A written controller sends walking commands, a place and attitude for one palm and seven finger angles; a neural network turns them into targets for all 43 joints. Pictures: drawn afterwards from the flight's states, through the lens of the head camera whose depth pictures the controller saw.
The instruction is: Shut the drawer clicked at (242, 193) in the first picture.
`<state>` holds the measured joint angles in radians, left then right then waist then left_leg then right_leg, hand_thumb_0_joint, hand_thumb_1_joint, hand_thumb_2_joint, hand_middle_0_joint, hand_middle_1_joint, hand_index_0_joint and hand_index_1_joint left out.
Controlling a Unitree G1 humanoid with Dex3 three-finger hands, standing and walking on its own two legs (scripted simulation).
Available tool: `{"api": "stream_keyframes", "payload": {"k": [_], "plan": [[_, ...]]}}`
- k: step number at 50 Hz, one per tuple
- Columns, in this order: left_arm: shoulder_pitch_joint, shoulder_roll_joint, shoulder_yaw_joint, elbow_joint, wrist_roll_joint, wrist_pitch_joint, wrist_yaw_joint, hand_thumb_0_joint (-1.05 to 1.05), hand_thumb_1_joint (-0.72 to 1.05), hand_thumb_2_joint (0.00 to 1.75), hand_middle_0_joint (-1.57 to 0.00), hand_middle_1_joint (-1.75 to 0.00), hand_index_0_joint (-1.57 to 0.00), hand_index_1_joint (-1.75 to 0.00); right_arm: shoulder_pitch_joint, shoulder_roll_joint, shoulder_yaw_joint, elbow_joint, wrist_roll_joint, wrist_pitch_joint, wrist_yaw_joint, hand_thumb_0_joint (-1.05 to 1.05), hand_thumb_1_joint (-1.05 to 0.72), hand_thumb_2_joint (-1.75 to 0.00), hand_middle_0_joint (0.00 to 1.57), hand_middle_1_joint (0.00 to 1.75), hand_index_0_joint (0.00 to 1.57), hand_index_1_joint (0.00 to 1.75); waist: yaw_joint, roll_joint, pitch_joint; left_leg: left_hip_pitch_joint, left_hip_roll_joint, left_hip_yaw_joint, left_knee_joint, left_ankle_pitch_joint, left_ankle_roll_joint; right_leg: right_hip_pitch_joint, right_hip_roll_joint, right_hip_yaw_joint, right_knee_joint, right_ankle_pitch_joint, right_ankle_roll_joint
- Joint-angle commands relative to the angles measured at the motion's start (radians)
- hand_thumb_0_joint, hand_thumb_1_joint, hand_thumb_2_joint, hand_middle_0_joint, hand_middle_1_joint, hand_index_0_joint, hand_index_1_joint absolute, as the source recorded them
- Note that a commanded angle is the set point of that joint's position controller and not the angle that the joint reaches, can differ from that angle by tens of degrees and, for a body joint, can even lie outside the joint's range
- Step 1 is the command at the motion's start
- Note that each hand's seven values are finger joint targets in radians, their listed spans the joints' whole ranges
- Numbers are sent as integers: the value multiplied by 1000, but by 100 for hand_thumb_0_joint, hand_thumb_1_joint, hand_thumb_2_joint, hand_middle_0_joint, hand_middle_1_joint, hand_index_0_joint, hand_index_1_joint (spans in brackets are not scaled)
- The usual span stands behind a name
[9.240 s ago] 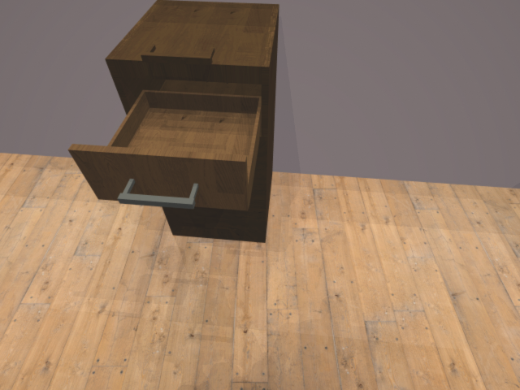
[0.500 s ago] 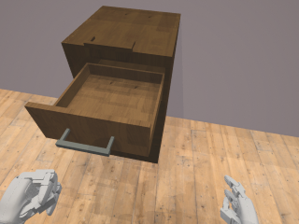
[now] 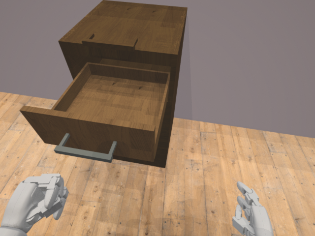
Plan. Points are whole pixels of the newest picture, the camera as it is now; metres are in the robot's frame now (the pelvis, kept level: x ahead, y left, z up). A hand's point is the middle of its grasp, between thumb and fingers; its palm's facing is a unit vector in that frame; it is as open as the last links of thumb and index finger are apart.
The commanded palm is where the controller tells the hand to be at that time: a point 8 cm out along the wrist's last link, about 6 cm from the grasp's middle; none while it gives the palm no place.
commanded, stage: bring the fist close to the handle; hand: left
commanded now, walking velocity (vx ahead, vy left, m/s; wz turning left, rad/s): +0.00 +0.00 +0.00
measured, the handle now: (86, 147) +0.35 +0.24 -0.01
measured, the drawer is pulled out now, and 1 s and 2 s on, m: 0.30 0.30 0.26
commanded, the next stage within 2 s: push the drawer shut in 1.20 s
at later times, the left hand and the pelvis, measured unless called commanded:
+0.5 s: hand (79, 189) +0.22 +0.21 +0.02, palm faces -0.09 -0.99 -0.07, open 3.3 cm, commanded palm +0.20 +0.27 +0.02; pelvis -0.01 +0.00 -0.03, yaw +0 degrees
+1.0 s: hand (88, 184) +0.25 +0.20 -0.01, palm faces -0.12 -0.99 -0.06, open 3.3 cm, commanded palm +0.23 +0.27 -0.01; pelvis -0.02 +0.00 -0.05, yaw -1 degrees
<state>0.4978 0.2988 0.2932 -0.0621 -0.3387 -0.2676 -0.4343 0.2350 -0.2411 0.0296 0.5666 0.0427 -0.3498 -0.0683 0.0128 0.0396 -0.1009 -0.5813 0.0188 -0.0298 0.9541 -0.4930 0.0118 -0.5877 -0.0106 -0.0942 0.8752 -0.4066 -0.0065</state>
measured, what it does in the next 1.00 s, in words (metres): lowers itself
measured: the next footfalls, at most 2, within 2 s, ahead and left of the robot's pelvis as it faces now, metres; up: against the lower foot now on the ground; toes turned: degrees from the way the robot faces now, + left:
none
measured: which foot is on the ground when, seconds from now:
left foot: down 0.00-1.00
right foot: down 0.00-1.00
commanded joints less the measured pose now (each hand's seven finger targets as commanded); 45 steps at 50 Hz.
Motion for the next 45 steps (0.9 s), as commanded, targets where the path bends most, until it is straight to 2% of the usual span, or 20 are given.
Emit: {"api": "stream_keyframes", "payload": {"k": [1, 4, 5, 7, 10, 12, 15, 18, 20, 23, 25, 28, 29, 33, 34, 36, 38, 42, 44, 45], "plan": [[-89, 163, 98, -177, -14, -88, 0, 0, 90, 90, -140, -160, -140, -160, -73, -134, -59, -159, 2, -43, -6, 0, -90, -90, 20, 30, 20, 30, -14, 23, -109, -7, -27, -13, -136, 241, 6, 66, 21, 45, -112, 113, -20], [-115, 153, 81, -170, -11, -99, 4, 0, 90, 90, -140, -160, -140, -160, -69, -135, -60, -155, -2, -36, 0, 0, -90, -90, 20, 30, 20, 30, -22, 39, -128, -14, -26, -16, -120, 254, 7, 46, 22, 38, -85, 130, -20], [-118, 150, 77, -158, -9, -100, 5, 0, 90, 90, -140, -160, -140, -160, -66, -136, -61, -155, -1, -33, 1, 0, -90, -90, 20, 30, 20, 30, -24, 22, -126, -24, -25, -19, -118, 246, 6, 36, 22, 32, -80, 123, -19], [-120, 143, 66, -151, -4, -100, 6, 0, 90, 90, -140, -160, -140, -160, -64, -138, -64, -158, -2, -27, 4, 0, -90, -90, 20, 30, 20, 30, -23, 46, -143, -30, -26, -19, -109, 253, 5, 22, 20, 30, -64, 129, -19], [-127, 121, 38, -142, 7, -98, 20, 0, 90, 90, -140, -160, -140, -160, -59, -137, -65, -165, -6, -16, 10, 0, -90, -90, 20, 30, 20, 30, -26, 34, -159, -48, -26, -22, -95, 264, 5, 3, 20, 23, -39, 136, -19], [-148, 133, 47, -130, 14, -100, 31, 0, 90, 90, -140, -160, -140, -160, -55, -142, -69, -167, -6, -5, 10, 0, -90, -90, 20, 30, 20, 30, -26, 15, -162, -66, -24, -25, -90, 253, 3, -13, 20, 19, -26, 121, -19], [-188, 132, 34, -133, 22, -111, 46, 0, 90, 90, -140, -160, -140, -160, -50, -144, -67, -175, -9, 7, 12, 0, -90, -90, 20, 30, 20, 30, -29, 34, -183, -83, -25, -27, -76, 238, 2, -38, 21, 22, -4, 100, -21], [-210, 167, 71, -102, 23, -123, 56, 0, 90, 90, -140, -160, -140, -160, -45, -146, -70, -171, -12, 21, 10, 0, -90, -90, 20, 30, 20, 30, -29, 2, -195, -119, -24, -23, -52, 238, 4, -47, 22, 26, 11, 100, -22], [-200, 146, 55, -98, 20, -135, 49, 0, 90, 90, -140, -160, -140, -160, -45, -143, -69, -179, -12, 27, 14, 0, -90, -90, 20, 30, 20, 30, -21, 40, -220, -117, -25, -22, -47, 247, 0, -53, 18, 26, 28, 105, -24], [-240, 154, 61, -49, 15, -139, 43, 0, 90, 90, -140, -160, -140, -160, -41, -148, -69, -171, -13, 40, 13, 0, -90, -90, 20, 30, 20, 30, -37, 4, -203, -161, -23, -22, -22, 234, 4, -84, 23, 28, 39, 99, -22], [-237, 147, 59, -41, 9, -146, 31, 0, 90, 90, -140, -160, -140, -160, -35, -148, -71, -175, -13, 42, 15, 0, -90, -90, 20, 30, 20, 30, -31, 33, -239, -162, -26, -17, -8, 242, 2, -88, 18, 33, 52, 106, -22], [-304, 165, 63, -10, 4, -157, 18, 0, 90, 90, -140, -160, -140, -160, -32, -158, -69, -169, -14, 48, 12, 0, -90, -90, 20, 30, 20, 30, -46, 1, -230, -209, -23, -23, 18, 209, 7, -120, 22, 39, 67, 70, -22], [-323, 156, 53, -3, 4, -161, 10, 0, 90, 90, -140, -160, -140, -160, -31, -158, -69, -169, -14, 48, 13, 0, -90, -90, 20, 30, 20, 30, -47, 21, -241, -206, -24, -21, 26, 202, 7, -137, 21, 42, 76, 64, -21], [-345, 168, 57, 2, -1, -171, 3, 0, 90, 90, -140, -160, -140, -160, -23, -163, -71, -170, -16, 50, 16, 0, -90, -90, 20, 30, 20, 30, -42, 26, -293, -212, -22, -26, 52, 248, 6, -146, 24, 39, 113, 105, -25], [-344, 160, 51, -2, 3, -172, 1, 0, 90, 90, -140, -160, -140, -160, -20, -162, -71, -170, -16, 52, 20, 0, -90, -90, 20, 30, 20, 30, -38, 49, -315, -205, -23, -25, 56, 260, 3, -152, 21, 38, 124, 112, -25], [-364, 151, 40, 12, 2, -169, 4, 0, 90, 90, -140, -160, -140, -160, -22, -162, -73, -168, -16, 58, 23, 0, -90, -90, 20, 30, 20, 30, -46, 36, -301, -221, -23, -24, 66, 239, 3, -174, 21, 38, 125, 99, -22], [-383, 172, 54, 36, 11, -168, 12, 0, 90, 90, -140, -160, -140, -160, -22, -166, -72, -168, -18, 65, 22, 0, -90, -90, 20, 30, 20, 30, -43, 20, -292, -254, -21, -28, 75, 229, 4, -191, 24, 37, 142, 83, -26], [-359, 181, 67, 2, 9, -172, 19, 0, 90, 90, -140, -160, -140, -160, -24, -162, -76, -186, -14, 78, 28, 0, -90, -90, 20, 30, 20, 30, -25, 51, -351, -239, -23, -20, 77, 238, 1, -172, 18, 44, 148, 91, -25], [-352, 175, 58, -25, 8, -169, 24, 0, 90, 90, -140, -160, -140, -160, -25, -158, -74, -194, -14, 85, 30, 0, -90, -90, 20, 30, 20, 30, -26, 52, -370, -226, -22, -22, 75, 259, 3, -168, 20, 41, 152, 106, -24], [-346, 181, 64, -22, 8, -161, 29, 0, 90, 90, -140, -160, -140, -160, -26, -157, -74, -197, -13, 90, 31, 0, -90, -90, 20, 30, 20, 30, -23, 61, -358, -234, -23, -20, 71, 249, 1, -165, 19, 41, 149, 98, -24]]}}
